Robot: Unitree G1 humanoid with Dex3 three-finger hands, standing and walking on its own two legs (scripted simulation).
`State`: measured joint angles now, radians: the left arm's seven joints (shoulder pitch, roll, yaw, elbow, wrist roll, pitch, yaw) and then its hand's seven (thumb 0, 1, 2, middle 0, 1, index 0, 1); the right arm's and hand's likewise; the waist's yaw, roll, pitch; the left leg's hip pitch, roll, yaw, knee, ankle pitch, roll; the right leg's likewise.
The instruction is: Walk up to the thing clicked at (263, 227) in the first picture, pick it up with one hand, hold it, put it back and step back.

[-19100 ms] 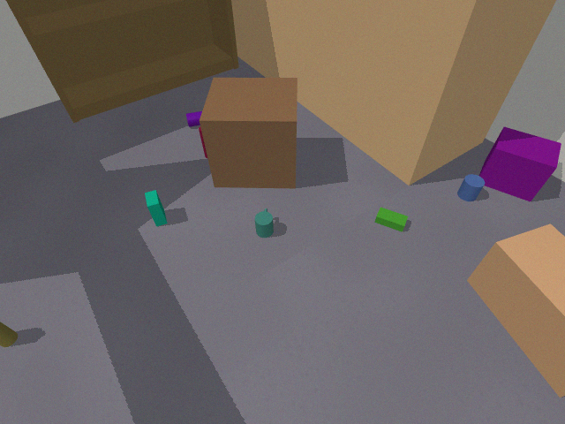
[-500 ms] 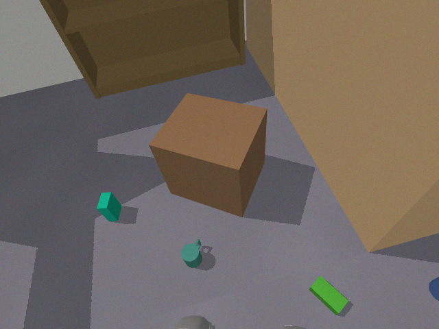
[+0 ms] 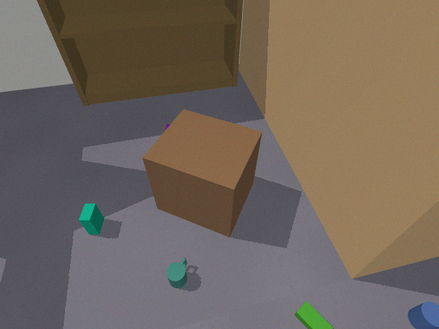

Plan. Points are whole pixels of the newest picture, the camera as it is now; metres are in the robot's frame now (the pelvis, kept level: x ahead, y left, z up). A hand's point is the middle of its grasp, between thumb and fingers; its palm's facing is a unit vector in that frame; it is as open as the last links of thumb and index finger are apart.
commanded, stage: walk up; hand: left
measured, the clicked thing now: (179, 271) +0.47 +0.20 -0.72
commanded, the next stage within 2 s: stand in 1.08 s
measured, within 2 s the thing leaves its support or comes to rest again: neither
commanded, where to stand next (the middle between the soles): +0.06 -0.02 m, yaw -1 degrees
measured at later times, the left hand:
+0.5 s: hand out of the picture +0.10 +0.25 -0.14, palm faces -0.01 -0.94 -0.34, open 7.4 cm
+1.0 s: hand out of the picture +0.10 +0.25 -0.14, palm faces -0.02 -0.94 -0.34, open 7.4 cm
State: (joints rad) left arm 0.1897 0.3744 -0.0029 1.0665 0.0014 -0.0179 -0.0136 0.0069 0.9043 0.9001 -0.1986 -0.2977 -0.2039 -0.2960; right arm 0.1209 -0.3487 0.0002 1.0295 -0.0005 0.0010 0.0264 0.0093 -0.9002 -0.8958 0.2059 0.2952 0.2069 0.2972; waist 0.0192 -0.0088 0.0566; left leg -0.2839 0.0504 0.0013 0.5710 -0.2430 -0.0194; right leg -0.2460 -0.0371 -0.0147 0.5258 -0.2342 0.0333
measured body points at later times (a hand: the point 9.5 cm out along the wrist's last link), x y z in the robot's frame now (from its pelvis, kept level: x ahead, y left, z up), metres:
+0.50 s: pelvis +0.02 -0.01 +0.01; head +0.03 -0.01 +0.46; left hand +0.10 +0.30 -0.11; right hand +0.11 -0.31 -0.12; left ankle +0.04 +0.13 -0.73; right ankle +0.03 -0.15 -0.73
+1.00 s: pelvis +0.02 +0.00 +0.02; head +0.03 +0.00 +0.47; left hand +0.10 +0.30 -0.12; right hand +0.10 -0.30 -0.12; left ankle +0.04 +0.13 -0.73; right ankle +0.03 -0.15 -0.73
